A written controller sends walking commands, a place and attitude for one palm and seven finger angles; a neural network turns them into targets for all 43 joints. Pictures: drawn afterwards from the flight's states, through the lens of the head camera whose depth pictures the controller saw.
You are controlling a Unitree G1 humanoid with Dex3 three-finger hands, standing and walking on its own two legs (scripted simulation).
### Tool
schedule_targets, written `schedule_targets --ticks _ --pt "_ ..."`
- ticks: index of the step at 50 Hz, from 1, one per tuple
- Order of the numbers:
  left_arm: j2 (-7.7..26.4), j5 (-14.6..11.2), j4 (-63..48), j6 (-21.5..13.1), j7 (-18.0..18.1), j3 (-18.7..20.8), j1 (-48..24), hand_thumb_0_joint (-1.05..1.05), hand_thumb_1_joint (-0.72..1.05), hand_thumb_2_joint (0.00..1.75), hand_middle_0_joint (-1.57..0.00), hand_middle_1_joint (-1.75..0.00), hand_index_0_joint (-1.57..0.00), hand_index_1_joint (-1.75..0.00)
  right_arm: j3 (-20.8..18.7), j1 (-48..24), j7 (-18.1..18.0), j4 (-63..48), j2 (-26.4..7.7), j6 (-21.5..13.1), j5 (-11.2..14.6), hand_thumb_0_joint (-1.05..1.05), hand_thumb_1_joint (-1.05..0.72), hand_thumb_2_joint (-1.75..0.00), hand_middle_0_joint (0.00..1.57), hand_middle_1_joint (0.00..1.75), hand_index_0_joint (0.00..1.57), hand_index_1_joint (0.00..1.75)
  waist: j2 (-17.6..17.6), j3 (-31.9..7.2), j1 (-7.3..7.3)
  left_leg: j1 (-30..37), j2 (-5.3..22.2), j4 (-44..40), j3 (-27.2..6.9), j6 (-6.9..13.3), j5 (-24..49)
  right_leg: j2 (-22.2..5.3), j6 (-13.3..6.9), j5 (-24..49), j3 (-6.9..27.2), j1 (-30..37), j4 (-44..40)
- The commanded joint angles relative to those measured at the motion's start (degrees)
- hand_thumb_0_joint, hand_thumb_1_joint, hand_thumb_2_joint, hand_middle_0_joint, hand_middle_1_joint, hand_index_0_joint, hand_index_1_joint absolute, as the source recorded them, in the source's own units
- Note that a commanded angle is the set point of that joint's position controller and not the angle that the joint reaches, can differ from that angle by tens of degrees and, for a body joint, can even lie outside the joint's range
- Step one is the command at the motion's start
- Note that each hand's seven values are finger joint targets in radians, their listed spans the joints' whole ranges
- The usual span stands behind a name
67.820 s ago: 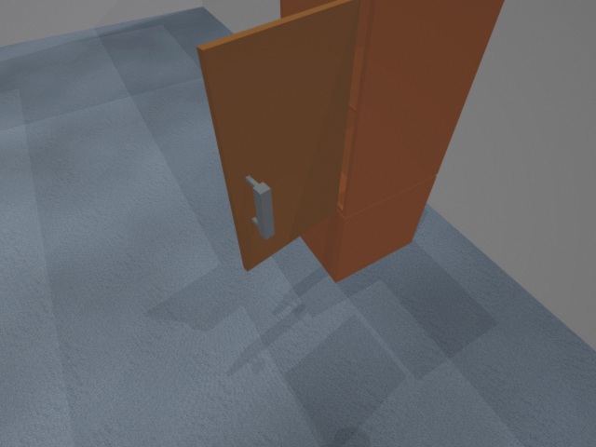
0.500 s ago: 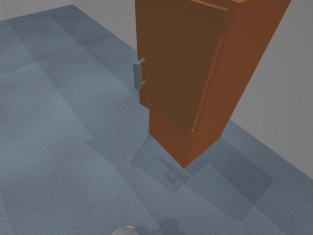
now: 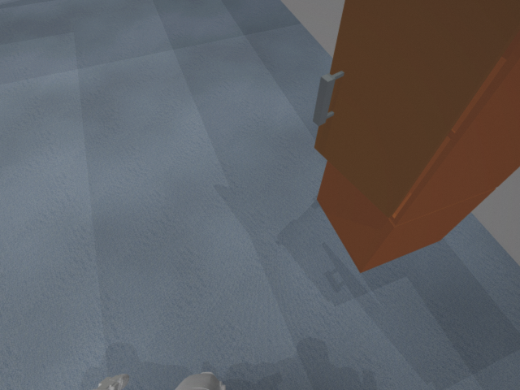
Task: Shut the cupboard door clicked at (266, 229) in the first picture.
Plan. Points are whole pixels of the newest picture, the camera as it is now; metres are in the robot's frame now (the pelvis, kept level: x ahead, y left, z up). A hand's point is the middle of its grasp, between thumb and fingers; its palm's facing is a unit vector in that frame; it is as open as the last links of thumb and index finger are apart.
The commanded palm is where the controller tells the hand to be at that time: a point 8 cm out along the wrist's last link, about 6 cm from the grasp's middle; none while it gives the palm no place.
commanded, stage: walk to a spot facing it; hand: left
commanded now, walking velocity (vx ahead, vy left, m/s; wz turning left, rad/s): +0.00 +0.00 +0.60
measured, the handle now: (329, 98) +0.81 -0.16 -0.09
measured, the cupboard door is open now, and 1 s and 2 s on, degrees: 13 13 13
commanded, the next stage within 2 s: none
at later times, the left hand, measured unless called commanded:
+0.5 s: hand out of the picture -0.01 +0.19 -0.16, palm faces +0.35 -0.89 -0.28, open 7.4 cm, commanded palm none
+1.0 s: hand out of the picture +0.01 +0.19 -0.14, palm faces +0.57 -0.76 -0.30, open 7.3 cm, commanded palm none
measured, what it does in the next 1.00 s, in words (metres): steps on the spot, turning left: left foot, then right foot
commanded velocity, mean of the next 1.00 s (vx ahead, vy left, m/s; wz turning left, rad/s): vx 0.01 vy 0.00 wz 0.60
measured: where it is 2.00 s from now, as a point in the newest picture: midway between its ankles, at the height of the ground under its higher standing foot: (204, 370)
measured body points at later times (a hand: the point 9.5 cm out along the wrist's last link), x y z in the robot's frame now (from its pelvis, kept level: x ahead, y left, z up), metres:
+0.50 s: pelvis +0.01 -0.02 +0.00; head +0.07 -0.01 +0.45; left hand -0.02 +0.24 -0.14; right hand +0.20 -0.22 -0.14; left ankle -0.05 +0.09 -0.69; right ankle +0.04 -0.13 -0.73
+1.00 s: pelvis +0.04 -0.04 +0.00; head +0.09 -0.03 +0.44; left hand -0.02 +0.23 -0.12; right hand +0.24 -0.22 -0.16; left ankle -0.07 +0.05 -0.67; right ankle +0.10 -0.13 -0.73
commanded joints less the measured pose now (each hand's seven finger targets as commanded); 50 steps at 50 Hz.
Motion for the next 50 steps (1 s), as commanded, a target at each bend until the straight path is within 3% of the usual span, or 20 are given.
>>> schedule_targets --ticks 1,2,3,5,11,12,13,14,19,26,27,28,29,32,37,43,44,45,46,50 --pt "8.88 -0.80 -3.25 -0.50 0.23 3.01 6.25 0.00 0.90 0.90 -0.20 -0.30 -0.20 -0.30 -1.85 4.84 -0.59 -3.58 -10.35 -3.14 -0.36 0.00 -0.90 -0.90 0.20 0.30 0.20 0.30 6.95 -15.61 -1.11 22.72 10.23 -18.35 -12.20 6.20 38.38 -3.34 1.24 27.25 0.16 -7.45 18.02" --pt "4.96 -0.67 -6.00 -0.67 0.06 1.20 2.84 0.00 0.90 0.90 -0.20 -0.30 -0.20 -0.30 -2.99 8.85 -1.06 -2.22 -14.53 -3.06 -0.06 0.00 -0.90 -0.90 0.20 0.30 0.20 0.30 19.19 -15.89 -3.26 28.57 22.08 -18.27 -24.82 14.63 63.02 1.85 2.95 -12.96 2.46 -19.95 27.31" --pt "5.37 -0.32 -7.89 0.00 0.26 1.10 -1.11 0.00 0.90 0.90 -0.20 -0.30 -0.20 -0.30 -2.75 11.04 -1.60 -0.96 -14.33 -2.85 0.04 0.00 -0.90 -0.90 0.20 0.30 0.20 0.30 11.61 -14.96 -4.40 26.01 22.57 -17.82 -22.92 16.21 58.11 1.57 2.38 -12.75 8.01 -21.72 30.88" --pt "5.41 -0.65 -6.68 0.49 0.60 1.57 -4.38 0.00 0.90 0.90 -0.20 -0.30 -0.20 -0.30 -1.90 6.35 -2.58 -1.61 -11.18 -3.01 -0.31 0.00 -0.90 -0.90 0.20 0.30 0.20 0.30 15.59 -11.07 -3.44 18.34 17.50 -18.35 -20.37 14.04 48.18 1.16 2.43 -8.06 10.68 -21.41 30.65" --pt "4.57 -0.73 -2.66 0.37 -0.80 2.38 7.29 0.00 0.90 0.90 -0.20 -0.30 -0.20 -0.30 -1.48 -5.42 -2.63 -4.89 -9.92 -2.22 -0.15 0.00 -0.90 -0.90 0.20 0.30 0.20 0.30 10.32 -9.28 3.51 1.83 8.14 -16.08 -15.87 8.15 20.75 7.26 2.21 5.32 5.42 -0.61 2.26" --pt "5.66 -0.36 -1.97 -0.15 -0.70 2.80 10.36 0.00 0.90 0.90 -0.20 -0.30 -0.20 -0.30 -1.44 -6.28 -2.35 -5.40 -8.57 -2.08 0.34 0.00 -0.90 -0.90 0.20 0.30 0.20 0.30 5.35 -8.31 5.05 -3.72 4.56 -11.67 -13.82 5.88 12.20 5.72 1.94 10.17 6.55 4.78 -6.21" --pt "10.49 0.57 -2.24 -1.09 -0.18 3.57 11.54 0.00 0.90 0.90 -0.20 -0.30 -0.20 -0.30 -1.10 -4.10 -1.84 -6.16 -4.71 -2.01 0.87 0.00 -0.90 -0.90 0.20 0.30 0.20 0.30 -9.78 -7.95 5.10 -12.16 -3.41 2.12 -7.35 1.67 -1.23 -7.44 -2.07 8.63 23.30 8.61 -17.32" --pt "14.25 0.47 -3.27 -0.90 0.11 3.92 10.13 0.00 0.90 0.90 -0.20 -0.30 -0.20 -0.30 -1.27 -4.27 -1.37 -7.12 -3.94 -1.81 0.56 0.00 -0.90 -0.90 0.20 0.30 0.20 0.30 -15.50 -7.12 5.38 -12.18 -5.23 17.96 -6.43 0.38 -13.26 -18.46 -8.58 12.70 33.36 3.06 -21.11" --pt "7.70 0.56 -4.76 -0.89 1.10 2.85 1.73 0.00 0.90 0.90 -0.20 -0.30 -0.20 -0.30 -0.95 -3.92 -0.13 -4.86 -2.34 -1.21 0.56 0.00 -0.90 -0.90 0.20 0.30 0.20 0.30 -9.61 -6.06 0.80 -7.72 0.42 22.07 -4.54 -0.08 -6.23 -11.44 -8.74 27.87 12.88 -0.78 -12.71" --pt "9.52 0.00 -2.10 -0.72 0.56 3.93 6.36 0.00 0.90 0.90 -0.20 -0.30 -0.20 -0.30 0.01 -1.90 0.02 -4.25 -1.33 -2.42 0.75 0.00 -0.90 -0.90 0.20 0.30 0.20 0.30 -7.15 -10.34 1.98 4.79 -1.02 -10.40 1.39 1.25 3.07 -11.48 -5.29 34.59 4.88 5.31 -3.38" --pt "8.83 -0.53 -2.23 -0.48 0.35 3.72 6.21 0.00 0.90 0.90 -0.20 -0.30 -0.20 -0.30 -0.52 1.17 0.05 -3.54 -3.38 -2.86 0.63 0.00 -0.90 -0.90 0.20 0.30 0.20 0.30 -2.19 -11.50 0.07 13.64 0.61 -18.14 -1.26 2.12 12.40 -10.19 -2.47 29.50 2.33 -0.62 2.79" --pt "5.60 -1.00 -3.84 -0.12 -0.03 3.21 7.03 0.00 0.90 0.90 -0.20 -0.30 -0.20 -0.30 -1.93 4.04 -0.30 -3.25 -9.91 -3.37 -0.01 0.00 -0.90 -0.90 0.20 0.30 0.20 0.30 14.86 -13.84 -1.28 23.22 14.70 -20.77 -19.95 7.91 31.50 -2.90 2.03 5.84 -0.71 -14.76 14.43" --pt "3.92 -0.51 -6.41 0.06 -0.05 1.50 2.10 0.00 0.90 0.90 -0.20 -0.30 -0.20 -0.30 -2.68 7.20 -0.70 -2.38 -13.20 -2.82 0.17 0.00 -0.90 -0.90 0.20 0.30 0.20 0.30 18.66 -11.69 -3.27 23.13 22.93 -22.77 -27.00 14.75 44.42 0.61 2.96 -14.31 3.32 -22.31 23.19" --pt "5.23 -0.50 -5.49 0.89 0.14 2.38 -3.09 0.00 0.90 0.90 -0.20 -0.30 -0.20 -0.30 -1.36 3.69 -2.40 -2.39 -9.75 -3.03 -0.25 0.00 -0.90 -0.90 0.20 0.30 0.20 0.30 16.27 -6.40 -2.31 12.61 16.34 -23.10 -22.03 13.54 35.86 0.94 2.65 -4.83 10.20 -22.22 29.99" --pt "3.66 -0.97 -4.24 0.46 -0.50 2.02 -1.50 0.00 0.90 0.90 -0.20 -0.30 -0.20 -0.30 -1.32 2.69 -3.00 -2.18 -9.03 -3.49 -0.26 0.00 -0.90 -0.90 0.20 0.30 0.20 0.30 10.03 -10.55 -0.87 17.92 12.18 -19.74 -18.31 12.14 41.04 4.02 3.25 -1.87 8.91 -18.27 19.44" --pt "4.05 -1.17 -2.85 -0.35 -0.46 2.46 5.57 0.00 0.90 0.90 -0.20 -0.30 -0.20 -0.30 -1.80 -1.78 -2.42 -3.20 -8.60 -2.59 0.16 0.00 -0.90 -0.90 0.20 0.30 0.20 0.30 10.20 -9.33 3.50 3.10 7.10 -15.36 -18.82 7.80 27.21 7.57 2.48 11.14 6.43 2.40 -5.03" --pt "7.32 -0.65 -2.69 -1.14 -0.19 3.02 8.21 0.00 0.90 0.90 -0.20 -0.30 -0.20 -0.30 -1.64 -1.17 -2.00 -3.62 -6.60 -2.66 0.78 0.00 -0.90 -0.90 0.20 0.30 0.20 0.30 2.61 -10.55 4.67 -3.17 2.43 -9.16 -16.14 4.76 16.05 2.02 1.15 14.88 12.07 10.08 -13.40" --pt "12.90 0.29 -2.83 -1.61 0.46 4.16 8.58 0.00 0.90 0.90 -0.20 -0.30 -0.20 -0.30 -1.24 0.92 -1.60 -4.74 -2.25 -2.69 0.97 0.00 -0.90 -0.90 0.20 0.30 0.20 0.30 -14.39 -10.66 4.60 -12.98 -6.27 6.34 -6.64 0.36 -6.44 -15.00 -5.55 19.07 29.54 13.95 -18.62" --pt "13.62 -0.11 -3.38 -1.11 0.42 3.56 7.91 0.00 0.90 0.90 -0.20 -0.30 -0.20 -0.30 -1.74 1.13 -1.34 -4.81 -3.83 -2.19 0.31 0.00 -0.90 -0.90 0.20 0.30 0.20 0.30 -11.78 -9.42 4.38 -10.94 -4.20 20.25 -8.28 0.94 -13.68 -20.23 -10.05 17.82 29.45 5.22 -19.21" --pt "6.47 -0.25 -5.25 -1.17 1.04 2.02 -0.45 0.00 0.90 0.90 -0.20 -0.30 -0.20 -0.30 -1.37 0.90 -0.29 -2.33 -2.62 -1.26 0.29 0.00 -0.90 -0.90 0.20 0.30 0.20 0.30 -8.62 -6.70 0.01 -11.21 0.35 28.49 -6.43 -0.72 -2.95 -10.82 -8.39 29.59 13.03 2.23 -14.38"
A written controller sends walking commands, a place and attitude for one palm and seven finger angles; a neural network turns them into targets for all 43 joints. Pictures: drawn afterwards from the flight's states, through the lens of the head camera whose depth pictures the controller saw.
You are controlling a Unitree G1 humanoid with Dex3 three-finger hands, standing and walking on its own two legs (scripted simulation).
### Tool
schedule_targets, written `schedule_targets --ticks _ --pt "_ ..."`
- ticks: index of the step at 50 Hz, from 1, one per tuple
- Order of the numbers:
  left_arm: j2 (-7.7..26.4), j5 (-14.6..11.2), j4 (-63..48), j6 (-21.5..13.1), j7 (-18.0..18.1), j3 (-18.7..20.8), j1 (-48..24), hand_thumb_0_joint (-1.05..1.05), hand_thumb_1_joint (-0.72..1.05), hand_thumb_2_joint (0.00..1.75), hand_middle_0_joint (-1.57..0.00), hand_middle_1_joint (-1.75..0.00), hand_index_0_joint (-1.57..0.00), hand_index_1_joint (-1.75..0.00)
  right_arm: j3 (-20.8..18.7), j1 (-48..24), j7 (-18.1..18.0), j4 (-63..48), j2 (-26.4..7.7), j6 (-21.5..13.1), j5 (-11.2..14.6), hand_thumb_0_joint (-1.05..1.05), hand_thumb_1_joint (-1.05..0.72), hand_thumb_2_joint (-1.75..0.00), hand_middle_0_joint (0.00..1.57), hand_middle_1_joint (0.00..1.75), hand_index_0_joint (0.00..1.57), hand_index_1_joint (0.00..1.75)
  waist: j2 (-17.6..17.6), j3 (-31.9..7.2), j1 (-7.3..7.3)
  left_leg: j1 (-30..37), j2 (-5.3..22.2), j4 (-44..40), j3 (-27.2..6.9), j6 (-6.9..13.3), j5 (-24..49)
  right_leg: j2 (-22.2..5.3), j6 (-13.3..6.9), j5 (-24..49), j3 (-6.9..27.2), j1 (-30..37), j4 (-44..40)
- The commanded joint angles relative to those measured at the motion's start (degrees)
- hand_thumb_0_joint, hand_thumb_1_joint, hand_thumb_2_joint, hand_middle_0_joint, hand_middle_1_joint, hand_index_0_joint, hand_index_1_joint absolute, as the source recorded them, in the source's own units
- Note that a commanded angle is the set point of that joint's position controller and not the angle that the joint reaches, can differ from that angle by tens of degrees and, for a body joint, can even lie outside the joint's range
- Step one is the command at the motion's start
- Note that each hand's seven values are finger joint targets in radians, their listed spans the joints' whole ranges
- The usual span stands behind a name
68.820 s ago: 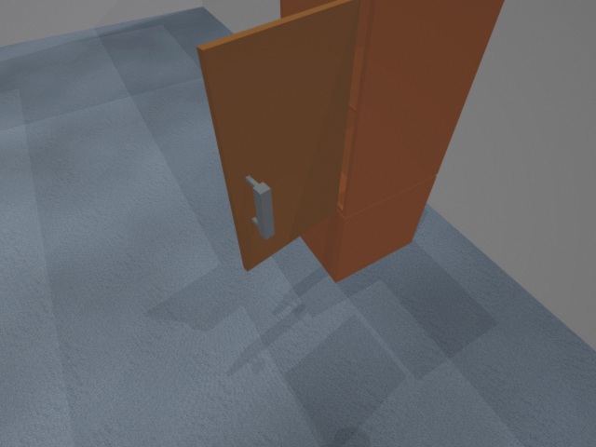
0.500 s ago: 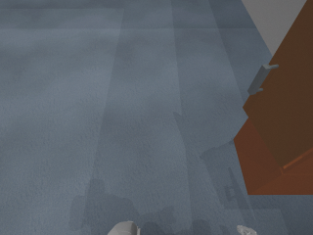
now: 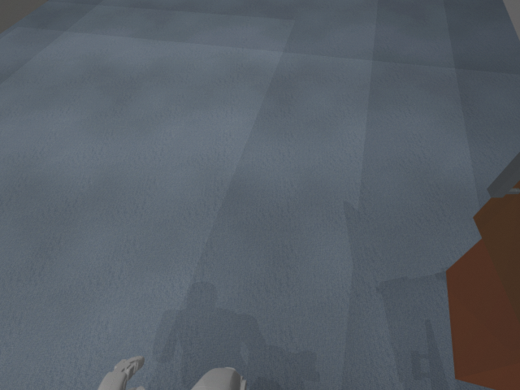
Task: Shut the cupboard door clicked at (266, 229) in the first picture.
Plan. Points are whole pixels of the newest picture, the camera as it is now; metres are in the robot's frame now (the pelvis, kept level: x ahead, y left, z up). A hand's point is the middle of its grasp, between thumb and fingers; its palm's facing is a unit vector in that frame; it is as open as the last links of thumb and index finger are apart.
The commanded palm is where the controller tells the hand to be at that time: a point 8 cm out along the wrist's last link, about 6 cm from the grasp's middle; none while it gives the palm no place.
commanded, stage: walk to a spot facing it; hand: left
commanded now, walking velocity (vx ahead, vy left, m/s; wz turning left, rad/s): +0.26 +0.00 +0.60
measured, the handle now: out of the picture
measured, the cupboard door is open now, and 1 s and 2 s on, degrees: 13 13 13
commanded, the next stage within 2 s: turn to face it in 1.14 s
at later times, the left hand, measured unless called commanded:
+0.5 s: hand out of the picture +0.06 +0.28 -0.16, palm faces +0.34 -0.91 -0.23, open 7.4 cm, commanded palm none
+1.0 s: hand (132, 352) +0.20 +0.26 -0.16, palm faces +0.60 -0.78 -0.19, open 7.2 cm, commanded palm none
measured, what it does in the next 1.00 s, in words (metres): walks ahead, turning left: left foot, then right foot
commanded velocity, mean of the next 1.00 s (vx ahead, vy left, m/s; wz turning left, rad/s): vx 0.32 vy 0.00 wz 0.54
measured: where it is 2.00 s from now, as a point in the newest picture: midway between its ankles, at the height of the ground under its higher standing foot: (192, 302)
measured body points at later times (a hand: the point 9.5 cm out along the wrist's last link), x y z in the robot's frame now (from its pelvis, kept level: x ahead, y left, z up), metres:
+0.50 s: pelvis +0.08 +0.05 +0.01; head +0.11 +0.08 +0.46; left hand +0.04 +0.32 -0.14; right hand +0.20 -0.17 -0.12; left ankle +0.00 +0.13 -0.73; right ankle +0.14 -0.09 -0.66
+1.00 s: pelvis +0.28 +0.09 +0.01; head +0.30 +0.13 +0.46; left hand +0.17 +0.30 -0.14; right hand +0.49 -0.07 -0.12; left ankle +0.26 +0.21 -0.67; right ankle +0.31 -0.03 -0.73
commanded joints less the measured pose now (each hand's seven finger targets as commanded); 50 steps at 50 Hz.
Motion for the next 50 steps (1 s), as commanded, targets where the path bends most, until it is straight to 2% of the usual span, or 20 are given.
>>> schedule_targets --ticks 1,9,12,13,14,15,16,19,21,24,30,32,33,34,35,36,37,39,41,50 --pt "9.12 0.35 -3.16 -0.95 1.17 2.48 2.14 0.00 0.90 0.90 -0.20 -0.30 -0.20 -0.30 -0.57 -1.14 0.94 -4.99 -2.73 -1.41 0.46 0.00 -0.90 -0.90 0.20 0.30 0.20 0.30 -14.41 -6.11 0.45 -5.21 3.96 8.12 3.00 -1.35 2.94 -15.36 -6.46 23.74 6.67 7.80 -14.46" --pt "12.27 0.90 1.78 -2.20 -0.19 4.20 8.66 0.00 0.90 0.90 -0.20 -0.30 -0.20 -0.30 0.27 -7.38 2.42 -7.03 -1.37 -3.17 0.57 0.00 -0.90 -0.90 0.20 0.30 0.20 0.30 -13.17 -4.27 4.54 -1.97 5.60 -15.90 9.32 0.73 -0.38 -20.21 -6.36 1.14 4.29 13.58 -18.87" --pt "13.01 0.37 2.61 -2.13 -0.95 4.45 8.55 0.00 0.90 0.90 -0.20 -0.30 -0.20 -0.30 0.52 -2.27 2.08 -5.87 -2.01 -4.34 0.28 0.00 -0.90 -0.90 0.20 0.30 0.20 0.30 -9.55 -5.83 2.08 11.40 2.98 -29.94 12.99 1.73 5.68 -18.29 -3.54 0.65 -1.30 8.41 -11.66" --pt "12.15 -0.16 2.47 -1.91 -1.34 4.28 7.80 0.00 0.90 0.90 -0.20 -0.30 -0.20 -0.30 -0.13 2.70 1.86 -4.63 -4.26 -4.76 0.20 0.00 -0.90 -0.90 0.20 0.30 0.20 0.30 -4.00 -7.57 -0.81 22.20 2.95 -36.24 10.92 2.85 8.42 -15.67 -0.69 -0.65 -5.50 1.45 -3.22" --pt "8.20 -0.35 0.74 -1.72 -2.06 3.72 6.39 0.00 0.90 0.90 -0.20 -0.30 -0.20 -0.30 -1.84 9.35 1.32 -3.15 -10.86 -5.00 -0.36 0.00 -0.90 -0.90 0.20 0.30 0.20 0.30 12.48 -9.89 -4.40 33.43 15.95 -41.88 -10.20 8.37 6.23 -7.80 3.42 -8.04 -9.86 -12.93 14.36" --pt "6.36 0.10 -4.18 -1.85 -2.39 2.13 -1.46 0.00 0.90 0.90 -0.20 -0.30 -0.20 -0.30 -2.72 16.47 0.32 -1.32 -15.13 -5.10 -0.61 0.00 -0.90 -0.90 0.20 0.30 0.20 0.30 16.25 -7.71 -8.38 37.90 26.18 -46.25 -25.48 15.53 13.47 -3.11 4.23 -17.96 -4.91 -27.98 27.05" --pt "7.35 0.65 -5.29 -1.79 -2.00 2.23 -6.68 0.00 0.90 0.90 -0.20 -0.30 -0.20 -0.30 -2.10 17.81 -0.11 0.00 -14.50 -5.22 -0.39 0.00 -0.90 -0.90 0.20 0.30 0.20 0.30 8.62 -5.33 -8.51 32.62 26.05 -46.72 -24.45 16.41 10.51 -4.58 3.23 -15.63 1.48 -29.13 30.76" --pt "7.32 0.26 -1.97 -1.95 -2.68 2.58 -3.72 0.00 0.90 0.90 -0.20 -0.30 -0.20 -0.30 0.06 8.34 -1.27 -2.39 -8.81 -6.63 -0.10 0.00 -0.90 -0.90 0.20 0.30 0.20 0.30 7.51 -1.73 -2.89 24.46 19.45 -47.16 -14.75 13.08 14.96 -5.76 3.42 -3.52 5.09 -25.38 30.09" --pt "6.65 0.21 -0.16 -1.76 -3.08 2.43 -0.91 0.00 0.90 0.90 -0.20 -0.30 -0.20 -0.30 0.44 7.32 -1.54 -2.16 -8.08 -7.39 0.17 0.00 -0.90 -0.90 0.20 0.30 0.20 0.30 4.82 -2.97 -1.26 25.42 16.62 -46.78 -9.98 12.54 23.50 -4.66 4.02 0.32 4.40 -23.09 27.01" --pt "5.87 0.05 -0.14 -1.82 -3.28 1.98 -1.42 0.00 0.90 0.90 -0.20 -0.30 -0.20 -0.30 0.45 8.26 -1.59 -0.69 -8.05 -7.86 0.40 0.00 -0.90 -0.90 0.20 0.30 0.20 0.30 3.09 -3.81 -0.88 26.98 15.48 -46.90 -7.72 13.06 27.49 -3.71 4.59 3.26 3.73 -21.72 19.66" --pt "5.87 -0.15 -1.38 -2.00 -3.70 2.02 -3.66 0.00 0.90 0.90 -0.20 -0.30 -0.20 -0.30 -0.04 6.90 -1.20 1.14 -8.05 -7.78 0.08 0.00 -0.90 -0.90 0.20 0.30 0.20 0.30 4.03 -0.24 0.17 19.09 14.00 -46.87 -5.84 11.54 21.79 -1.06 3.90 9.31 1.75 -10.41 4.34" --pt "6.31 -0.14 -0.46 -2.35 -3.58 2.44 -0.03 0.00 0.90 0.90 -0.20 -0.30 -0.20 -0.30 -0.16 5.85 -1.27 1.56 -8.17 -7.55 0.10 0.00 -0.90 -0.90 0.20 0.30 0.20 0.30 3.15 -0.17 2.29 14.55 13.50 -43.72 -6.12 10.60 21.60 0.81 3.04 10.04 0.78 -1.04 1.09" --pt "7.46 -0.01 1.26 -2.76 -3.36 2.96 6.04 0.00 0.90 0.90 -0.20 -0.30 -0.20 -0.30 -0.13 4.95 -1.24 1.61 -8.06 -7.47 0.35 0.00 -0.90 -0.90 0.20 0.30 0.20 0.30 0.65 -1.94 5.37 10.69 11.58 -36.48 -4.67 9.46 23.95 1.71 2.31 10.19 0.66 8.47 -2.04" --pt "11.11 0.49 3.65 -3.62 -2.88 3.93 15.43 0.00 0.90 0.90 -0.20 -0.30 -0.20 -0.30 -0.01 4.42 -0.79 1.21 -6.63 -7.77 1.00 0.00 -0.90 -0.90 0.20 0.30 0.20 0.30 -7.05 -6.76 9.51 3.87 6.82 -22.51 -1.11 7.31 22.44 -2.80 0.57 5.23 6.51 21.97 -7.57" --pt "17.70 1.20 4.96 -4.08 -1.99 5.59 22.91 0.00 0.90 0.90 -0.20 -0.30 -0.20 -0.30 0.82 8.31 -0.63 -0.12 -1.47 -8.17 1.79 0.00 -0.90 -0.90 0.20 0.30 0.20 0.30 -25.46 -15.70 11.04 -5.79 -2.93 0.06 4.35 4.16 -2.11 -21.57 -5.01 -3.56 30.65 32.93 -17.96" --pt "17.02 0.32 4.60 -3.62 -1.58 4.79 21.58 0.00 0.90 0.90 -0.20 -0.30 -0.20 -0.30 0.39 6.19 -0.55 -1.40 -2.53 -7.80 1.10 0.00 -0.90 -0.90 0.20 0.30 0.20 0.30 -19.37 -13.13 9.60 -10.27 -0.69 10.94 0.49 4.86 -6.76 -24.91 -7.17 -12.03 37.25 28.15 -23.60" --pt "14.78 0.61 3.56 -3.71 -1.14 4.46 15.87 0.00 0.90 0.90 -0.20 -0.30 -0.20 -0.30 0.11 5.86 -0.38 -1.05 -2.13 -7.78 0.69 0.00 -0.90 -0.90 0.20 0.30 0.20 0.30 -20.11 -10.92 6.92 -12.86 1.92 17.39 -1.16 4.93 -0.29 -24.15 -6.60 -17.69 37.47 22.18 -24.88" --pt "7.69 0.53 2.13 -3.80 -0.52 2.79 7.38 0.00 0.90 0.90 -0.20 -0.30 -0.20 -0.30 0.07 2.76 0.34 0.12 -1.95 -6.99 0.32 0.00 -0.90 -0.90 0.20 0.30 0.20 0.30 -10.65 -4.94 3.02 -9.25 7.24 15.95 -0.79 4.06 8.99 -20.07 -5.12 -9.37 20.21 8.97 -23.65" --pt "5.40 0.68 2.38 -4.57 -0.56 1.96 6.52 0.00 0.90 0.90 -0.20 -0.30 -0.20 -0.30 0.49 3.92 1.10 1.09 0.33 -5.44 0.25 0.00 -0.90 -0.90 0.20 0.30 0.20 0.30 -10.29 -4.06 1.05 -6.39 7.55 11.87 1.71 2.92 12.28 -16.94 -3.78 2.55 8.14 4.48 -23.64" --pt "7.40 0.65 5.79 -5.36 -0.54 2.43 11.08 0.00 0.90 0.90 -0.20 -0.30 -0.20 -0.30 1.52 -7.67 3.12 -5.23 2.04 -4.94 0.16 0.00 -0.90 -0.90 0.20 0.30 0.20 0.30 -8.04 -1.66 2.61 -8.30 7.92 -14.37 8.51 2.26 14.46 -17.83 -4.41 19.50 -5.30 13.26 -21.67"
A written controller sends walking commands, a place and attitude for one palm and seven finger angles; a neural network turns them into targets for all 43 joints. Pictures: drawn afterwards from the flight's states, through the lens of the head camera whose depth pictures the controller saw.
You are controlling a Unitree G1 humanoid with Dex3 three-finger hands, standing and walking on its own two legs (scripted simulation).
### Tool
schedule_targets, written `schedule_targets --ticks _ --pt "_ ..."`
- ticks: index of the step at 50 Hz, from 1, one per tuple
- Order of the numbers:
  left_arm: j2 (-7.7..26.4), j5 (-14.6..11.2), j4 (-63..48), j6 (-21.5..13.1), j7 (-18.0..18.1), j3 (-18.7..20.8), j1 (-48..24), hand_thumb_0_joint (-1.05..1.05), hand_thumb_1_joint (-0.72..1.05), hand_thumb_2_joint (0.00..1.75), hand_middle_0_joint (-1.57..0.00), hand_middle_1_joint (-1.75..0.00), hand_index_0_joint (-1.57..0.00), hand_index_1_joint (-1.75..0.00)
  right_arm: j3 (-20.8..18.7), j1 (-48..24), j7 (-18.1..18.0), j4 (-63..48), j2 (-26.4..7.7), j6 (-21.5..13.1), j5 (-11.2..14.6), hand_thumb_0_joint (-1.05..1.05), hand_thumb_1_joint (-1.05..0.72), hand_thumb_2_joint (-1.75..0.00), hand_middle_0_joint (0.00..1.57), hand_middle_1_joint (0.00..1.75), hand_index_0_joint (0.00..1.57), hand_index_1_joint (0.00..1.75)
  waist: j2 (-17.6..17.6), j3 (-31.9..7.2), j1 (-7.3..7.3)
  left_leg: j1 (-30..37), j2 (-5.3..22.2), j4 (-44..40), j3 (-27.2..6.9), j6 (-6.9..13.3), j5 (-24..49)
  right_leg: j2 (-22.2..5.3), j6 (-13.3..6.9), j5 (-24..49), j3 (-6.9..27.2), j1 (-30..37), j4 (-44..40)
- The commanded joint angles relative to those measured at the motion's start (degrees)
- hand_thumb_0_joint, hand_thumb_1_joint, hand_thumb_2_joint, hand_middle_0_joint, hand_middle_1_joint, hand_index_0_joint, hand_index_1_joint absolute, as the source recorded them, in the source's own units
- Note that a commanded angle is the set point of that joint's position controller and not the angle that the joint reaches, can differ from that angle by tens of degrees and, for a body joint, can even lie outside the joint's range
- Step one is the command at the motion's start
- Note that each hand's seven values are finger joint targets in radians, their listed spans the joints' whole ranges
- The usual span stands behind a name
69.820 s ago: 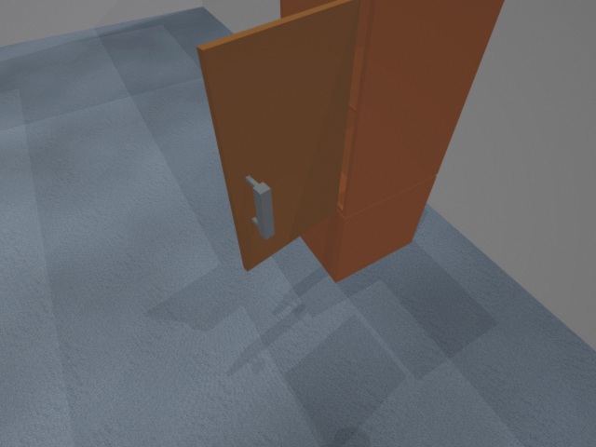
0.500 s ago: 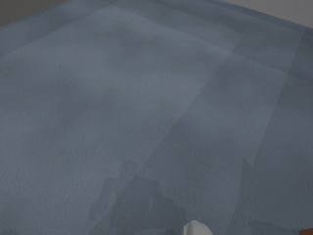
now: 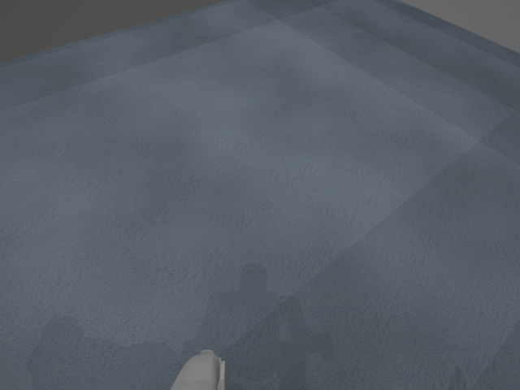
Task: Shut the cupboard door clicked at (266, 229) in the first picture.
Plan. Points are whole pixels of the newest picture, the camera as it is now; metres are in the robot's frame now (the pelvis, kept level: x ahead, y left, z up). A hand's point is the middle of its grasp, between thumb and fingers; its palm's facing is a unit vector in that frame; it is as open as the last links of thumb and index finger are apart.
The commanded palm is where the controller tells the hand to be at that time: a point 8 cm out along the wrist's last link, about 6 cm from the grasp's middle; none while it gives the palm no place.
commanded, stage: walk to a spot facing it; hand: left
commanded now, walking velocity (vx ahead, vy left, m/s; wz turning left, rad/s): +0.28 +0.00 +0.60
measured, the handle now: out of the picture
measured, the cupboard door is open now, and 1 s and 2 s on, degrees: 13 13 13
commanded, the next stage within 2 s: turn to face it in 0.14 s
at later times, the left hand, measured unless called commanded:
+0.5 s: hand (124, 326) +0.24 +0.27 -0.17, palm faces +0.16 -0.97 -0.18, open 7.3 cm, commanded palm none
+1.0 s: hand (154, 259) +0.38 +0.24 -0.17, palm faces -0.14 -0.96 -0.23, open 7.3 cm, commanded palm none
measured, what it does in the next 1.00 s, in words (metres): walks ahead: left foot, then right foot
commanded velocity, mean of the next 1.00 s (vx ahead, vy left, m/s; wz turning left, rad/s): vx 0.05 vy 0.00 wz -0.36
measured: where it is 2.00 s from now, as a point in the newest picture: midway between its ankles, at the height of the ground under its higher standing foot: (233, 347)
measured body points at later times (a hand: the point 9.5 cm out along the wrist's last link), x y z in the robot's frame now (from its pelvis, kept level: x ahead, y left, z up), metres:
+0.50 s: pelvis +0.19 +0.07 +0.00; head +0.22 +0.10 +0.45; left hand +0.23 +0.32 -0.15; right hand +0.28 -0.16 -0.13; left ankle +0.16 +0.11 -0.74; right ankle +0.25 -0.09 -0.68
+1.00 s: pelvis +0.29 +0.06 +0.00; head +0.34 +0.05 +0.44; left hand +0.39 +0.29 -0.15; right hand +0.35 -0.21 -0.14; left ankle +0.35 +0.20 -0.69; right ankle +0.24 -0.05 -0.74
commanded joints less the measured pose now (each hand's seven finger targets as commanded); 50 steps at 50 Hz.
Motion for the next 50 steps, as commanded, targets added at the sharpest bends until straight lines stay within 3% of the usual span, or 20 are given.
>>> schedule_targets --ticks 1,4,6,7,8,9,11,13,15,20,27,31,33,34,35,36,37,40,42,50 --pt "9.46 0.12 -1.92 -1.15 0.11 2.00 4.28 0.00 0.90 0.90 -0.20 -0.30 -0.20 -0.30 1.00 -6.83 1.18 -7.12 -0.16 -2.02 0.29 0.00 -0.90 -0.90 0.20 0.30 0.20 0.30 -5.30 -0.39 2.28 0.40 0.43 -12.91 2.11 0.88 -0.19 -17.34 -5.94 18.04 6.54 4.70 -7.72" --pt "11.83 0.09 -1.96 -0.66 -0.06 2.58 3.49 0.00 0.90 0.90 -0.20 -0.30 -0.20 -0.30 0.51 -4.00 0.94 -7.72 -2.53 -2.67 0.24 0.00 -0.90 -0.90 0.20 0.30 0.20 0.30 -6.01 -2.51 0.37 10.23 -2.30 -18.78 4.65 2.77 -3.05 -18.47 -5.25 26.99 4.37 4.94 0.85" --pt "12.90 -0.58 -3.23 -0.06 -0.61 2.83 1.83 0.00 0.90 0.90 -0.20 -0.30 -0.20 -0.30 -1.24 9.57 0.18 -4.53 -8.49 -2.93 -0.17 0.00 -0.90 -0.90 0.20 0.30 0.20 0.30 1.13 -10.23 -6.79 33.82 -4.19 -26.30 2.51 4.54 0.67 -13.84 -1.78 22.33 -0.38 -6.30 24.07" --pt "8.97 -1.11 -5.86 0.49 -1.51 2.23 2.19 0.00 0.90 0.90 -0.20 -0.30 -0.20 -0.30 -3.38 16.01 -0.68 -3.76 -17.26 -3.30 -0.74 0.00 -0.90 -0.90 0.20 0.30 0.20 0.30 19.43 -14.40 -8.91 46.02 13.64 -32.87 -26.67 11.75 5.32 -3.45 2.60 -13.59 1.00 -26.49 44.98" --pt "9.75 -0.82 -9.75 0.75 -1.29 1.26 -3.77 0.00 0.90 0.90 -0.20 -0.30 -0.20 -0.30 -3.29 18.33 -1.68 -3.07 -20.09 -2.94 0.39 0.00 -0.90 -0.90 0.20 0.30 0.20 0.30 13.94 -14.81 -9.74 46.59 19.76 -38.50 -37.74 15.97 11.29 -1.13 2.06 -20.17 11.79 -34.44 52.15" --pt "9.61 -0.80 -10.56 0.80 -0.58 1.46 -6.41 0.00 0.90 0.90 -0.20 -0.30 -0.20 -0.30 -2.75 15.57 -2.36 -4.04 -18.71 -3.09 0.46 0.00 -0.90 -0.90 0.20 0.30 0.20 0.30 5.65 -13.63 -7.64 40.22 20.11 -38.99 -35.28 14.84 8.39 -2.23 1.49 -16.27 15.44 -34.85 56.15" --pt "8.47 -0.39 -7.47 1.36 -0.78 1.69 -3.92 0.00 0.90 0.90 -0.20 -0.30 -0.20 -0.30 -1.02 6.16 -3.15 -6.76 -13.19 -3.70 0.51 0.00 -0.90 -0.90 0.20 0.30 0.20 0.30 8.70 -8.89 -3.66 28.11 14.50 -40.88 -26.34 11.60 2.67 -5.18 1.73 -8.48 18.63 -31.88 53.35" --pt "6.73 0.01 -4.32 2.19 -1.08 1.39 0.74 0.00 0.90 0.90 -0.20 -0.30 -0.20 -0.30 0.72 2.68 -3.66 -6.53 -9.07 -4.66 0.42 0.00 -0.90 -0.90 0.20 0.30 0.20 0.30 5.25 -8.02 0.04 25.61 10.24 -40.17 -17.07 9.21 16.70 -4.55 2.11 -3.74 18.39 -27.15 47.34" --pt "5.32 -0.26 -2.13 2.89 -0.72 0.66 3.34 0.00 0.90 0.90 -0.20 -0.30 -0.20 -0.30 1.56 3.24 -4.15 -4.71 -7.02 -5.26 0.73 0.00 -0.90 -0.90 0.20 0.30 0.20 0.30 4.51 -10.46 1.46 27.19 9.19 -39.66 -12.25 8.80 27.89 -3.35 2.26 -1.42 18.43 -23.45 42.54" --pt "3.61 -0.67 0.01 4.32 0.05 -0.36 1.07 0.00 0.90 0.90 -0.20 -0.30 -0.20 -0.30 2.25 5.78 -4.78 -0.03 -4.47 -4.92 1.03 0.00 -0.90 -0.90 0.20 0.30 0.20 0.30 3.44 -6.45 1.93 28.41 8.55 -39.76 -4.55 4.95 42.61 0.12 1.80 3.55 19.16 -20.87 34.06" --pt "3.93 -0.53 -3.35 5.78 -0.75 0.62 -7.25 0.00 0.90 0.90 -0.20 -0.30 -0.20 -0.30 1.44 7.26 -5.51 1.93 -5.56 -3.12 0.25 0.00 -0.90 -0.90 0.20 0.30 0.20 0.30 6.22 -1.12 -0.38 30.61 12.87 -36.51 -1.55 8.23 42.59 1.85 0.33 -0.71 16.37 -20.57 26.02" --pt "3.86 -0.47 -4.98 5.60 -1.09 0.77 -8.41 0.00 0.90 0.90 -0.20 -0.30 -0.20 -0.30 0.77 8.08 -5.81 2.30 -6.76 -2.42 0.08 0.00 -0.90 -0.90 0.20 0.30 0.20 0.30 7.46 -2.57 -0.79 36.10 14.31 -31.12 -0.47 7.58 48.43 3.47 -1.05 -4.17 13.66 -18.36 19.43" --pt "4.72 -0.38 -4.42 5.09 -1.11 1.09 -4.00 0.00 0.90 0.90 -0.20 -0.30 -0.20 -0.30 0.35 7.60 -5.67 1.95 -7.72 -2.27 0.78 0.00 -0.90 -0.90 0.20 0.30 0.20 0.30 6.47 -6.47 1.36 37.13 12.88 -23.96 2.38 5.39 53.82 5.30 -2.02 1.37 12.07 -11.32 11.83" --pt "6.20 -0.25 -3.58 4.70 -0.96 1.52 0.88 0.00 0.90 0.90 -0.20 -0.30 -0.20 -0.30 -0.07 6.42 -5.41 1.24 -8.13 -2.27 1.39 0.00 -0.90 -0.90 0.20 0.30 0.20 0.30 4.84 -7.97 3.80 33.81 11.35 -17.02 4.00 3.47 51.72 5.24 -2.71 9.29 13.01 -4.43 6.37" --pt "9.35 0.05 -2.09 3.92 -0.51 2.43 6.41 0.00 0.90 0.90 -0.20 -0.30 -0.20 -0.30 -0.26 5.32 -5.16 -0.15 -7.49 -2.31 2.01 0.00 -0.90 -0.90 0.20 0.30 0.20 0.30 -1.57 -12.17 5.83 23.32 6.38 -4.16 7.15 0.09 38.71 -1.74 -7.12 33.26 22.45 7.92 4.44" --pt "13.94 -0.07 -0.79 3.36 0.20 3.20 9.82 0.00 0.90 0.90 -0.20 -0.30 -0.20 -0.30 0.17 1.41 -4.72 -2.81 -4.14 -2.50 2.26 0.00 -0.90 -0.90 0.20 0.30 0.20 0.30 -10.80 -12.06 7.15 4.59 -3.90 10.75 8.06 -3.79 -15.61 -16.42 -16.26 64.37 39.58 17.62 3.14" --pt "14.11 -0.88 -1.08 3.52 0.88 3.35 9.03 0.00 0.90 0.90 -0.20 -0.30 -0.20 -0.30 0.81 -0.48 -5.26 -3.97 -4.08 -1.85 1.79 0.00 -0.90 -0.90 0.20 0.30 0.20 0.30 -9.50 -11.68 6.91 -0.40 -2.92 15.63 -2.55 -3.23 -22.56 -18.38 -19.34 63.10 41.95 16.37 2.57" --pt "10.35 -0.84 -4.58 3.95 1.36 2.67 -1.10 0.00 0.90 0.90 -0.20 -0.30 -0.20 -0.30 0.91 -1.43 -4.73 -3.85 -3.65 -1.17 1.13 0.00 -0.90 -0.90 0.20 0.30 0.20 0.30 -2.55 -6.95 2.60 -1.04 0.33 12.46 -5.07 -4.01 -13.51 -11.58 -15.09 44.37 33.96 7.75 0.42" --pt "10.33 -0.62 -5.35 3.71 0.95 2.48 -3.34 0.00 0.90 0.90 -0.20 -0.30 -0.20 -0.30 0.87 0.62 -4.35 -3.45 -2.96 -0.24 0.91 0.00 -0.90 -0.90 0.20 0.30 0.20 0.30 -4.04 -6.04 0.73 2.48 -0.08 8.18 -3.84 -4.74 -10.32 -8.73 -12.82 40.48 30.50 1.89 -0.71" --pt "13.22 0.01 -6.86 4.62 -0.23 3.79 -4.75 0.00 0.90 0.90 -0.20 -0.30 -0.20 -0.30 0.69 -1.95 -4.12 -6.77 -3.83 -0.96 1.48 0.00 -0.90 -0.90 0.20 0.30 0.20 0.30 -9.74 -5.69 1.42 10.19 -2.90 -12.90 -1.32 -4.96 -7.52 -5.07 -10.95 33.21 33.67 -2.50 2.41"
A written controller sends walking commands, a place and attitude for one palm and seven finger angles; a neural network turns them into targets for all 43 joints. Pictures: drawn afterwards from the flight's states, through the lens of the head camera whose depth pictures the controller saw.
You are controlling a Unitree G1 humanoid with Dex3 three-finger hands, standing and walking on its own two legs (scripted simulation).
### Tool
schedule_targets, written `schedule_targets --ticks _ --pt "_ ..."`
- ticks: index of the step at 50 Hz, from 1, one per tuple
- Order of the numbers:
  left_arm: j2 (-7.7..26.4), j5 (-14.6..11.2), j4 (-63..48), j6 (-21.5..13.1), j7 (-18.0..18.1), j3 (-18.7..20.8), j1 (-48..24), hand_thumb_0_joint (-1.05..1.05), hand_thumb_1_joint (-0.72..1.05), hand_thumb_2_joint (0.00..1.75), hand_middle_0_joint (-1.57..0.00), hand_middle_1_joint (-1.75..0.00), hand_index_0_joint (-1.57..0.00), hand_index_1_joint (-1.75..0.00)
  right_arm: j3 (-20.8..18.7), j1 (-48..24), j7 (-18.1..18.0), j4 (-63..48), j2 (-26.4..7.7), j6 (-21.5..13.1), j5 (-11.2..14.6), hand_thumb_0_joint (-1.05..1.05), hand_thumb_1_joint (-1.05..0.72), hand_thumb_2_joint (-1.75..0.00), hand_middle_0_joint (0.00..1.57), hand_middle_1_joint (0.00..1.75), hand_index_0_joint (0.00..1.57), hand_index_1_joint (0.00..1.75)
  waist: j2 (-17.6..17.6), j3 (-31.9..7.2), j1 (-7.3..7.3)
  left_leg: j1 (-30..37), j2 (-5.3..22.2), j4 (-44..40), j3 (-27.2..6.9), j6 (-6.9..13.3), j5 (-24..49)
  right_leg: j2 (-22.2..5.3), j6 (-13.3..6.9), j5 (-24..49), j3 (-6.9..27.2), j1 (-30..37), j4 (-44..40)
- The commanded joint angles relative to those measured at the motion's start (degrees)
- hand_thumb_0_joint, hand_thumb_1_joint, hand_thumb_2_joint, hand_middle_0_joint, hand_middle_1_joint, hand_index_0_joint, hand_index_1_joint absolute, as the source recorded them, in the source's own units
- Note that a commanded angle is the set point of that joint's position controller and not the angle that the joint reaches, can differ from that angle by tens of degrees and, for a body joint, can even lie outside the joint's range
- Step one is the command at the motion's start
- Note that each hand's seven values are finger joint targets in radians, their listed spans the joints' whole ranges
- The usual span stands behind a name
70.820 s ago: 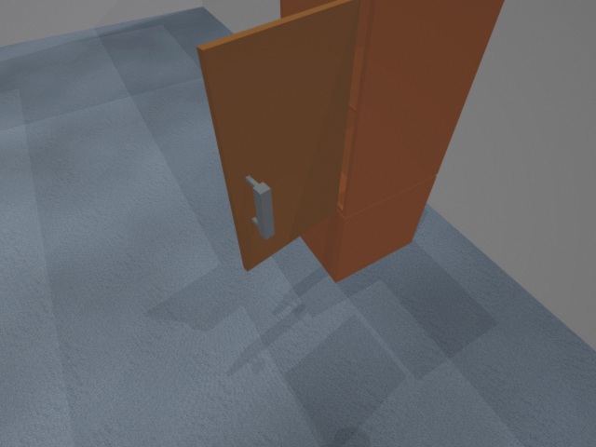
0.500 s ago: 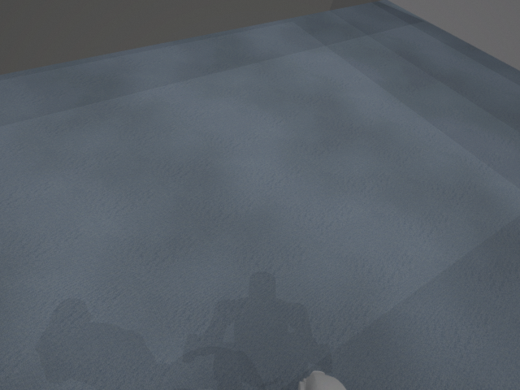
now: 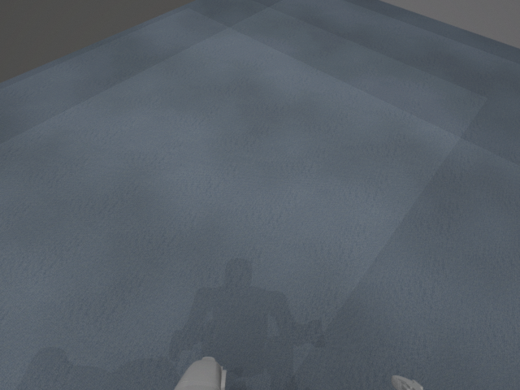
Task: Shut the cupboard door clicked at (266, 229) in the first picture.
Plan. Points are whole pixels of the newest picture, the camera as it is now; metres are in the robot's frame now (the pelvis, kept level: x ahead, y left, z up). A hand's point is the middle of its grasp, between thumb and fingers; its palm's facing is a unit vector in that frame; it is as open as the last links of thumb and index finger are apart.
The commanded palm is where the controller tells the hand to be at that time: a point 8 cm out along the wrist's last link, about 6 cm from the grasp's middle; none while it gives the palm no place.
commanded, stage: turn to face it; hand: left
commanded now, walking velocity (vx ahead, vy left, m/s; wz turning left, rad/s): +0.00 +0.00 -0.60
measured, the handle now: out of the picture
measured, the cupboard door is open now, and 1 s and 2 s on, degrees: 13 13 13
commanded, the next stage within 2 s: none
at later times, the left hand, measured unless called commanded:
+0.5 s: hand (167, 335) +0.22 +0.19 -0.15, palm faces -0.31 -0.91 -0.28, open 7.4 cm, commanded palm none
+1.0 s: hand (190, 323) +0.24 +0.15 -0.17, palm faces -0.54 -0.82 -0.19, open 7.4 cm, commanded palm none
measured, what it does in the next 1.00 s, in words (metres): steps on the spot, turning right: left foot, then right foot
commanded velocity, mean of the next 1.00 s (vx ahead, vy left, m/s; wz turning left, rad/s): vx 0.00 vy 0.00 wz -0.60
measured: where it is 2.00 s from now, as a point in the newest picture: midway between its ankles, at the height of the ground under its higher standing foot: outside the picture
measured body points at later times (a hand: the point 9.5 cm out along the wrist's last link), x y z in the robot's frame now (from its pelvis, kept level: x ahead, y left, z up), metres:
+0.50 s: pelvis +0.02 +0.02 -0.01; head +0.06 +0.00 +0.43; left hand +0.23 +0.24 -0.13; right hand -0.01 -0.25 -0.16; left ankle +0.07 +0.15 -0.73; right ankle -0.02 -0.09 -0.74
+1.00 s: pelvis +0.05 +0.03 +0.00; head +0.11 +0.03 +0.45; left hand +0.27 +0.20 -0.15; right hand -0.02 -0.22 -0.12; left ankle +0.11 +0.12 -0.74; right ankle -0.05 -0.06 -0.66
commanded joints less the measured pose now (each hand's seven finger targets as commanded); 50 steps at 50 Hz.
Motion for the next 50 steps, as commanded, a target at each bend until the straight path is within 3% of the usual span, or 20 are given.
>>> schedule_targets --ticks 1,3,4,5,6,12,19,22,23,24,25,27,30,37,40,41,42,43,46,50 --pt "11.78 0.32 -5.38 -0.80 0.21 3.38 -1.54 0.00 0.90 0.90 -0.20 -0.30 -0.20 -0.30 -1.14 1.81 -0.57 -4.64 -4.68 -2.00 0.60 0.00 -0.90 -0.90 0.20 0.30 0.20 0.30 -9.42 -7.07 -0.57 7.14 -3.34 -12.37 3.34 0.09 2.59 -12.08 -7.54 34.59 13.01 1.06 -1.79" --pt "11.08 -0.24 -5.99 -0.39 0.26 3.35 -3.04 0.00 0.90 0.90 -0.20 -0.30 -0.20 -0.30 -1.30 6.12 -0.88 -3.62 -6.15 -2.61 0.55 0.00 -0.90 -0.90 0.20 0.30 0.20 0.30 -8.25 -7.84 -2.82 17.84 -3.02 -25.25 2.73 0.41 11.95 -9.77 -4.17 27.88 13.02 -4.74 2.59" --pt "8.26 -0.63 -6.61 -0.14 0.23 2.76 -1.95 0.00 0.90 0.90 -0.20 -0.30 -0.20 -0.30 -1.92 8.71 -0.90 -3.36 -9.54 -3.30 0.16 0.00 -0.90 -0.90 0.20 0.30 0.20 0.30 2.13 -10.31 -3.11 24.79 5.09 -32.45 -5.01 2.55 18.97 -4.55 -1.07 13.68 9.02 -10.06 8.87" --pt "5.63 -1.14 -7.50 0.08 -0.24 2.08 0.86 0.00 0.90 0.90 -0.20 -0.30 -0.20 -0.30 -2.68 10.53 -0.98 -3.80 -15.48 -3.45 -0.71 0.00 -0.90 -0.90 0.20 0.30 0.20 0.30 17.94 -12.41 -2.74 30.35 20.31 -33.24 -18.30 9.78 32.25 1.49 2.22 -16.73 0.96 -18.60 22.39" --pt "7.26 -0.52 -7.70 -0.29 -0.25 2.03 1.22 0.00 0.90 0.90 -0.20 -0.30 -0.20 -0.30 -2.30 11.21 -0.87 -4.74 -15.64 -2.95 -0.84 0.00 -0.90 -0.90 0.20 0.30 0.20 0.30 13.81 -12.61 -3.38 24.54 24.51 -33.83 -20.24 14.46 28.24 -0.54 2.45 -22.45 -0.14 -16.39 32.93" --pt "6.81 -0.45 -7.93 1.34 -2.32 2.12 -3.34 0.00 0.90 0.90 -0.20 -0.30 -0.20 -0.30 -1.12 4.19 -1.27 -6.63 -11.72 -2.62 -1.04 0.00 -0.90 -0.90 0.20 0.30 0.20 0.30 10.53 -8.08 -1.02 20.83 15.98 -33.28 -2.02 12.34 29.88 -5.18 4.70 -11.89 -4.05 -17.32 35.46" --pt "5.90 -0.16 -9.44 1.15 -2.81 1.31 -6.60 0.00 0.90 0.90 -0.20 -0.30 -0.20 -0.30 -2.52 6.34 -0.40 -4.52 -13.66 -1.96 -0.94 0.00 -0.90 -0.90 0.20 0.30 0.20 0.30 12.77 -7.98 -2.64 19.64 17.21 -31.49 3.31 11.34 23.93 -3.60 3.67 -9.31 -8.84 -9.96 17.21" --pt "6.81 -0.24 -8.13 0.58 -2.57 1.54 -2.38 0.00 0.90 0.90 -0.20 -0.30 -0.20 -0.30 -2.97 5.02 -0.10 -4.40 -14.29 -1.67 -0.56 0.00 -0.90 -0.90 0.20 0.30 0.20 0.30 10.76 -9.68 0.16 16.52 15.46 -23.74 7.52 7.65 21.62 -2.30 2.44 2.15 -10.25 0.01 2.71" --pt "9.49 -0.02 -7.08 0.18 -2.21 2.10 0.97 0.00 0.90 0.90 -0.20 -0.30 -0.20 -0.30 -2.96 4.53 0.14 -4.77 -12.95 -1.59 -0.17 0.00 -0.90 -0.90 0.20 0.30 0.20 0.30 5.36 -10.39 1.87 11.11 12.71 -16.78 9.51 4.83 15.63 -5.07 0.86 7.07 -6.30 7.28 -3.85" --pt "15.86 0.57 -6.55 -0.83 -1.43 3.11 2.97 0.00 0.90 0.90 -0.20 -0.30 -0.20 -0.30 -1.92 4.48 0.54 -6.71 -8.12 -1.31 0.17 0.00 -0.90 -0.90 0.20 0.30 0.20 0.30 -13.21 -10.27 3.16 -2.96 4.60 -3.15 13.71 0.58 -6.68 -19.38 -4.63 19.00 13.05 15.59 -10.36" --pt "18.47 -0.15 -5.91 -0.66 -0.71 3.25 5.16 0.00 0.90 0.90 -0.20 -0.30 -0.20 -0.30 -1.49 1.34 0.19 -8.49 -8.07 -0.89 0.03 0.00 -0.90 -0.90 0.20 0.30 0.20 0.30 -14.59 -9.33 4.79 -7.17 1.48 7.76 6.82 0.13 -14.91 -26.22 -9.95 31.15 18.67 10.78 -9.52" --pt "15.52 -0.19 -6.37 -0.57 0.39 3.04 0.78 0.00 0.90 0.90 -0.20 -0.30 -0.20 -0.30 -1.63 0.52 -0.78 -7.29 -8.83 -0.75 0.20 0.00 -0.90 -0.90 0.20 0.30 0.20 0.30 -15.68 -6.90 2.26 -10.77 2.39 14.68 0.38 0.15 -9.16 -22.17 -11.12 28.39 18.15 7.85 -8.97" --pt "12.03 -0.11 -8.30 -0.55 0.52 2.01 -5.41 0.00 0.90 0.90 -0.20 -0.30 -0.20 -0.30 -1.52 4.58 -0.22 -4.47 -8.35 -0.82 -0.09 0.00 -0.90 -0.90 0.20 0.30 0.20 0.30 -9.26 -8.64 -1.19 -3.81 2.39 10.09 1.94 -0.84 -1.17 -16.25 -8.51 27.18 8.31 4.55 -6.65" --pt "13.18 0.25 -7.04 -0.21 0.09 2.84 -3.50 0.00 0.90 0.90 -0.20 -0.30 -0.20 -0.30 -1.36 4.00 -0.35 -5.75 -6.62 -1.24 0.38 0.00 -0.90 -0.90 0.20 0.30 0.20 0.30 -9.35 -7.43 -0.05 4.03 -1.49 -8.78 3.03 -0.03 -1.81 -15.43 -9.17 22.45 15.14 0.71 -5.86" --pt "11.58 -0.45 -7.16 0.32 0.07 2.65 -5.89 0.00 0.90 0.90 -0.20 -0.30 -0.20 -0.30 -1.25 10.31 -0.90 -3.75 -7.16 -2.32 0.53 0.00 -0.90 -0.90 0.20 0.30 0.20 0.30 -6.99 -9.71 -3.16 17.81 -1.80 -28.71 2.75 0.74 9.96 -10.98 -4.17 19.61 14.13 -4.98 0.83" --pt "8.49 -0.99 -7.96 0.67 -0.24 2.10 -4.93 0.00 0.90 0.90 -0.20 -0.30 -0.20 -0.30 -1.72 11.93 -1.15 -3.51 -11.15 -3.02 -0.10 0.00 -0.90 -0.90 0.20 0.30 0.20 0.30 4.42 -11.02 -3.30 24.14 7.00 -35.72 -5.76 3.40 13.05 -4.27 -0.72 7.98 8.57 -11.63 7.87" --pt "6.12 -1.14 -8.99 0.62 -0.85 1.40 -3.59 0.00 0.90 0.90 -0.20 -0.30 -0.20 -0.30 -2.44 12.19 -1.24 -4.20 -15.83 -2.94 -0.64 0.00 -0.90 -0.90 0.20 0.30 0.20 0.30 18.48 -10.47 -2.77 27.05 19.88 -37.47 -17.22 9.89 21.78 1.04 2.39 -15.20 0.01 -19.82 20.44" --pt "7.95 -0.33 -8.67 0.70 -0.97 1.62 -4.18 0.00 0.90 0.90 -0.20 -0.30 -0.20 -0.30 -2.12 11.67 -1.28 -4.65 -15.35 -2.74 -0.92 0.00 -0.90 -0.90 0.20 0.30 0.20 0.30 15.21 -9.66 -3.33 22.19 23.26 -37.60 -17.95 13.49 19.48 -1.15 2.77 -18.69 -0.26 -18.91 31.02" --pt "7.65 -0.24 -7.33 1.07 -2.08 2.26 -5.84 0.00 0.90 0.90 -0.20 -0.30 -0.20 -0.30 -1.29 6.44 -1.63 -5.88 -11.99 -2.84 -1.08 0.00 -0.90 -0.90 0.20 0.30 0.20 0.30 9.34 -5.92 -1.21 20.00 17.71 -34.89 -7.27 13.00 29.44 -4.28 4.31 -12.26 -1.54 -20.60 38.61" --pt "5.61 -0.49 -7.74 1.48 -2.59 1.64 -7.54 0.00 0.90 0.90 -0.20 -0.30 -0.20 -0.30 -1.63 8.68 -1.59 -4.36 -11.43 -2.63 -0.90 0.00 -0.90 -0.90 0.20 0.30 0.20 0.30 10.04 -7.96 -2.64 25.75 16.06 -31.64 1.28 12.25 37.34 -4.88 4.86 -10.64 -5.02 -18.57 30.23"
